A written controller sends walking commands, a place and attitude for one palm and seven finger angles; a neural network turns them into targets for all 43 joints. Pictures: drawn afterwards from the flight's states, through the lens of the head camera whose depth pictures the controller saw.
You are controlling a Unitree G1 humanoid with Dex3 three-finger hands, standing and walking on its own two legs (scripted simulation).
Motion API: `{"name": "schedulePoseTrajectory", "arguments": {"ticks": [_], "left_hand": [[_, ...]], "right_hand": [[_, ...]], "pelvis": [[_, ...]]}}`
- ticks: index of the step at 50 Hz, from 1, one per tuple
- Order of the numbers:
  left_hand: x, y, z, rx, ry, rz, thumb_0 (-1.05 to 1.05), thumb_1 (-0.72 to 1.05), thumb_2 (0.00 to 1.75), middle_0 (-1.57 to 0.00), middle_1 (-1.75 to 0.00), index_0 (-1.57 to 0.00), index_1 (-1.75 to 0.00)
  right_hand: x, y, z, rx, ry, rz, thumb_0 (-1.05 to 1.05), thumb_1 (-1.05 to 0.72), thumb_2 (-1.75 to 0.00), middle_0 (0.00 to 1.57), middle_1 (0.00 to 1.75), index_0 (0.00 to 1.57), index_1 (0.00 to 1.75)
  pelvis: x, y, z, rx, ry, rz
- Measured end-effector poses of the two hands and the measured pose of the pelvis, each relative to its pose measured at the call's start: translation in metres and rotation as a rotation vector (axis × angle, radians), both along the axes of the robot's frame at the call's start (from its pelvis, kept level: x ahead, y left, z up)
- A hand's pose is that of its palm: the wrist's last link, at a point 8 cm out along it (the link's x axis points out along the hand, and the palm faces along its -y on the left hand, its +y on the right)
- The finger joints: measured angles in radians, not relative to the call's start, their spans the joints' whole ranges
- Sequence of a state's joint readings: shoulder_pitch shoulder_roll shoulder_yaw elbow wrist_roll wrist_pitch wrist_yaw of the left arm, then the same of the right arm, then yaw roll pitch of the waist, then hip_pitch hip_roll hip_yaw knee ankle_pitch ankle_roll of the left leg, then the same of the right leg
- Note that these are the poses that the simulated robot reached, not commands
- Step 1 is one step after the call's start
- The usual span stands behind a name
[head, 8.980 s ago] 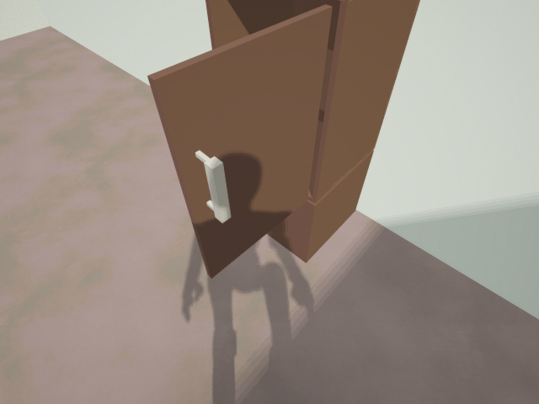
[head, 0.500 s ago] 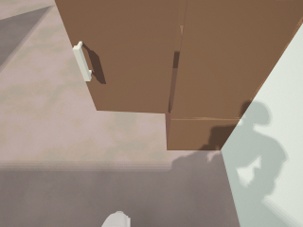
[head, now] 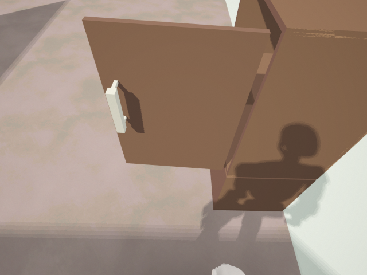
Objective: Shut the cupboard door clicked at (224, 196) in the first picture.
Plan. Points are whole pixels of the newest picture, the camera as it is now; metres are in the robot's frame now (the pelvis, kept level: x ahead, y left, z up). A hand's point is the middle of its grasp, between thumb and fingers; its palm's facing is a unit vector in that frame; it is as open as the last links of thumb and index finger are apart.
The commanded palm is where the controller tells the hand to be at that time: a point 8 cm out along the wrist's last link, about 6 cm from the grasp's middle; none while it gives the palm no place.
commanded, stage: come to a stop and stand still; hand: left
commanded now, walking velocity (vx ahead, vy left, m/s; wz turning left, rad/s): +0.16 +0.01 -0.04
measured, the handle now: (118, 107) +0.53 +0.24 +0.01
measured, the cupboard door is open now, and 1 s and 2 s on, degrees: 87 87 87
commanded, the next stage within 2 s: look again from close up in 0.94 s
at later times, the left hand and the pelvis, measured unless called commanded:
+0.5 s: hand out of the picture +0.14 +0.15 -0.18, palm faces -0.01 -0.98 -0.21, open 7.3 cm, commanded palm none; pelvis +0.04 -0.02 -0.01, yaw +0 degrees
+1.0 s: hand out of the picture +0.01 +0.13 -0.18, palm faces +0.05 -0.99 -0.15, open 7.4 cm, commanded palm none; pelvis +0.04 -0.03 +0.00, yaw +0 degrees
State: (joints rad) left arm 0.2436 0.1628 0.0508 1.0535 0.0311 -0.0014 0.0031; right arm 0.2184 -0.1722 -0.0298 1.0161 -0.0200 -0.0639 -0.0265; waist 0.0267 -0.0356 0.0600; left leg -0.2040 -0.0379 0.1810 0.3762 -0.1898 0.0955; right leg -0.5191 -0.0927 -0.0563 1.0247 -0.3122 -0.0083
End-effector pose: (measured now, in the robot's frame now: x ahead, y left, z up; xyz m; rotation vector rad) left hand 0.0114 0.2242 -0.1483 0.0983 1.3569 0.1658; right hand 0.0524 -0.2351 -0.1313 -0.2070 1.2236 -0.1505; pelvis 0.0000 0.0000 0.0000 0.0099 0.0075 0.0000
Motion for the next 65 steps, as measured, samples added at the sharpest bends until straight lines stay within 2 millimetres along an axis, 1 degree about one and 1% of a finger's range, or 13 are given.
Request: {"name": "schedulePoseTrajectory", "arguments": {"ticks": [4, 9, 12, 16, 20, 24, 32, 39, 45, 49, 54, 59, 65], "left_hand": [[0.057, 0.009, 0.006, 0.029, -0.075, -0.044, 0.01, 0.93, 0.90, -0.19, -0.30, -0.20, -0.30], [0.114, 0.002, 0.006, 0.051, -0.146, -0.092, 0.00, 0.92, 0.90, -0.19, -0.30, -0.20, -0.30], [0.132, -0.008, 0.005, 0.050, -0.148, -0.126, 0.00, 0.92, 0.90, -0.19, -0.30, -0.20, -0.30], [0.142, -0.018, 0.004, 0.048, -0.140, -0.137, 0.00, 0.91, 0.90, -0.19, -0.30, -0.20, -0.30], [0.139, -0.022, 0.001, 0.049, -0.146, -0.122, 0.00, 0.91, 0.90, -0.20, -0.30, -0.20, -0.30], [0.123, -0.022, -0.003, 0.049, -0.136, -0.100, 0.00, 0.90, 0.90, -0.20, -0.30, -0.21, -0.30], [0.070, -0.017, -0.004, 0.042, -0.081, -0.028, 0.00, 0.92, 0.90, -0.20, -0.30, -0.21, -0.30], [0.015, -0.020, 0.000, 0.047, 0.028, 0.008, 0.00, 0.91, 0.90, -0.20, -0.30, -0.20, -0.30], [-0.013, -0.032, 0.000, 0.014, 0.113, 0.015, 0.00, 0.91, 0.90, -0.20, -0.30, -0.20, -0.30], [-0.012, -0.041, -0.002, -0.015, 0.123, 0.012, 0.00, 0.91, 0.90, -0.20, -0.30, -0.20, -0.30], [0.004, -0.048, -0.004, -0.025, 0.097, -0.017, 0.00, 0.91, 0.90, -0.20, -0.30, -0.20, -0.30], [0.018, -0.033, 0.001, 0.013, 0.084, -0.048, 0.02, 0.92, 0.90, -0.20, -0.30, -0.21, -0.30], [0.046, -0.015, 0.012, 0.075, 0.024, -0.052, 0.01, 0.91, 0.90, -0.20, -0.30, -0.20, -0.30]], "right_hand": [[-0.026, 0.001, -0.005, 0.010, 0.115, -0.043, -0.02, -0.93, -0.90, 0.20, 0.30, 0.20, 0.30], [-0.048, 0.007, -0.016, 0.044, 0.237, -0.099, -0.01, -0.92, -0.90, 0.20, 0.30, 0.20, 0.30], [-0.048, 0.011, -0.022, 0.070, 0.264, -0.147, 0.00, -0.91, -0.90, 0.20, 0.30, 0.20, 0.30], [-0.039, 0.014, -0.025, 0.089, 0.260, -0.162, 0.00, -0.91, -0.90, 0.20, 0.30, 0.20, 0.30], [-0.028, 0.008, -0.028, 0.085, 0.232, -0.150, 0.00, -0.90, -0.90, 0.20, 0.30, 0.20, 0.30], [-0.015, -0.003, -0.029, 0.065, 0.190, -0.129, 0.00, -0.90, -0.90, 0.20, 0.30, 0.20, 0.30], [0.000, -0.015, -0.018, 0.030, 0.115, -0.057, 0.00, -0.90, -0.90, 0.20, 0.30, 0.20, 0.30], [0.012, -0.019, -0.015, 0.044, 0.087, -0.024, 0.00, -0.91, -0.90, 0.20, 0.30, 0.20, 0.30], [0.005, -0.020, -0.010, 0.040, 0.104, -0.035, 0.00, -0.92, -0.90, 0.20, 0.30, 0.20, 0.30], [-0.009, -0.016, -0.009, 0.042, 0.148, -0.049, 0.00, -0.91, -0.90, 0.20, 0.30, 0.20, 0.30], [-0.026, -0.006, -0.011, 0.061, 0.199, -0.064, 0.00, -0.91, -0.90, 0.20, 0.30, 0.20, 0.30], [-0.028, 0.008, -0.023, 0.099, 0.172, -0.068, 0.00, -0.91, -0.90, 0.20, 0.30, 0.20, 0.30], [-0.020, 0.028, -0.034, 0.157, 0.154, -0.051, 0.00, -0.90, -0.90, 0.20, 0.30, 0.20, 0.30]], "pelvis": [[0.021, 0.000, 0.001, 0.002, 0.001, -0.002], [0.046, -0.008, -0.006, 0.016, -0.007, -0.004], [0.055, -0.012, -0.008, 0.007, -0.003, -0.013], [0.057, -0.015, -0.009, 0.010, 0.001, -0.009], [0.051, -0.019, -0.012, 0.010, -0.001, -0.005], [0.042, -0.021, -0.015, 0.008, -0.008, 0.001], [0.026, -0.022, -0.010, 0.005, -0.022, 0.004], [0.024, -0.027, -0.005, 0.005, -0.024, 0.005], [0.029, -0.029, -0.001, -0.002, -0.017, 0.003], [0.034, -0.029, 0.001, -0.006, -0.017, 0.002], [0.039, -0.026, 0.000, -0.014, -0.011, 0.002], [0.047, -0.018, -0.004, -0.013, -0.007, 0.007], [0.057, -0.013, -0.005, -0.001, -0.017, 0.003]]}}
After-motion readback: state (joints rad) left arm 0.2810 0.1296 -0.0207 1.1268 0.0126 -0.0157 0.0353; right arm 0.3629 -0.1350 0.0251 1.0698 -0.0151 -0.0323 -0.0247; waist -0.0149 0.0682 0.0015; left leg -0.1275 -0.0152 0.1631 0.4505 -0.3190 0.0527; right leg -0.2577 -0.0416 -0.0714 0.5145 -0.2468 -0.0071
